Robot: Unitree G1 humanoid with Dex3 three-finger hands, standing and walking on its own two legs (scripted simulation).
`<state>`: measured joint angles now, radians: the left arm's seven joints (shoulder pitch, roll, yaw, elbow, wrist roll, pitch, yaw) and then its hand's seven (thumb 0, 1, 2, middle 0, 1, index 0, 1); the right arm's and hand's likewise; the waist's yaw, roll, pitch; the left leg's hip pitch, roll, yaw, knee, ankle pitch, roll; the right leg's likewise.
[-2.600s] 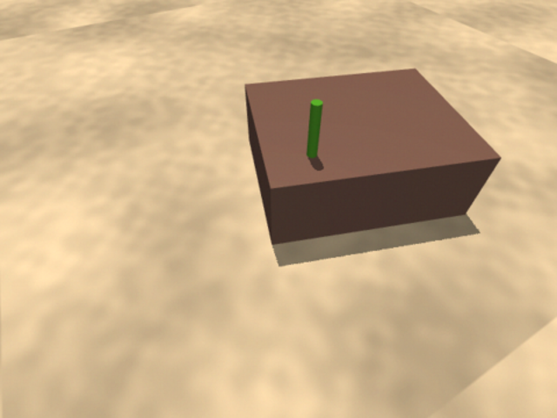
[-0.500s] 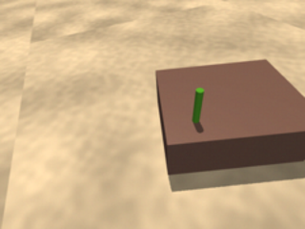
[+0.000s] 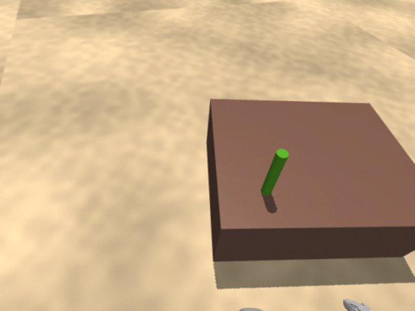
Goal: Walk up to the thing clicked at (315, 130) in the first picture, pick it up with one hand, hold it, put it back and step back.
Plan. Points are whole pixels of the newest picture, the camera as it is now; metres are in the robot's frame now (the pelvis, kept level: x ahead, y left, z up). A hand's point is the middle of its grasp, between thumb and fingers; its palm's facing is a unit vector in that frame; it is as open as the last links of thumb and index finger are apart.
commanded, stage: walk up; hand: right
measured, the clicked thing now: (273, 174) +0.63 -0.26 -0.28
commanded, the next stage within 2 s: stand in 1.98 s
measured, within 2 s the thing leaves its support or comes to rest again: neither
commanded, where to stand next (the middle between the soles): +0.19 -0.03 m, yaw -1 degrees
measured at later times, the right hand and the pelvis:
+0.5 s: hand out of the picture +0.15 -0.31 -0.17, palm faces -0.05 +0.95 -0.30, open 7.4 cm; pelvis +0.09 -0.06 +0.00, yaw +0 degrees
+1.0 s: hand (330, 276) +0.23 -0.28 -0.14, palm faces -0.07 +0.94 -0.34, open 7.4 cm; pelvis +0.13 -0.04 +0.01, yaw +1 degrees
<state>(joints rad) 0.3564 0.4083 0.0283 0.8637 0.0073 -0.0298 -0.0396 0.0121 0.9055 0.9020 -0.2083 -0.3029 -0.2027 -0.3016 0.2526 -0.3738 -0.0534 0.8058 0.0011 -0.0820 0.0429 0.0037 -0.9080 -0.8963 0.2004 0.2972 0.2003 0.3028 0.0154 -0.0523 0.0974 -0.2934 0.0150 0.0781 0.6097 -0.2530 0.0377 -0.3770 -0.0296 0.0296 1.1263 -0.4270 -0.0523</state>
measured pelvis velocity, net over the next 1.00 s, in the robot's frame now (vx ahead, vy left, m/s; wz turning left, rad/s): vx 0.13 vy -0.04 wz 0.02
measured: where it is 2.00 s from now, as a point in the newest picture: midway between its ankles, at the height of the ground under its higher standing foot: outside the picture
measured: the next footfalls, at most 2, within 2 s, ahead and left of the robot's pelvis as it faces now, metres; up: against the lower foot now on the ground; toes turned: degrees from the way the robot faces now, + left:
right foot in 0.26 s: +0.21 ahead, -0.17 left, +0.00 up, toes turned -2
left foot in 0.58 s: +0.15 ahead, +0.08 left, +0.00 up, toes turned +1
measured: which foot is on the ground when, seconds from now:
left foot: down 0.00-0.28, up 0.30-0.56, down 0.58-1.00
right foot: up 0.00-0.24, down 0.26-1.00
